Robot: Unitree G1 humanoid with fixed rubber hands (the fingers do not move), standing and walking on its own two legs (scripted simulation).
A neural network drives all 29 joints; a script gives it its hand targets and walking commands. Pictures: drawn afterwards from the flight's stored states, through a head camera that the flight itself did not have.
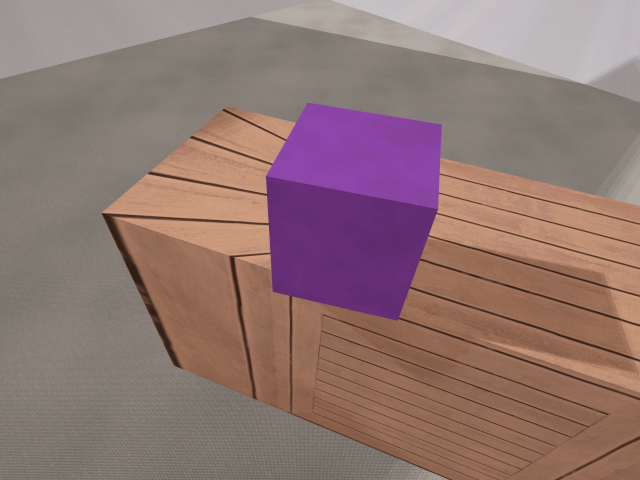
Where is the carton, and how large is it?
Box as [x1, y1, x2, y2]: [266, 103, 441, 320]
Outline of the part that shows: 307,103 266,175 273,291 397,320 437,210 441,124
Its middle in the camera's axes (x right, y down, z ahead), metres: +0.06 -0.05 +0.66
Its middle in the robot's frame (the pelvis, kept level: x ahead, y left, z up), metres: +0.52 -0.04 +0.04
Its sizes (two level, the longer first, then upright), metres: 0.222 0.213 0.252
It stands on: a pedestal, 0.68 m high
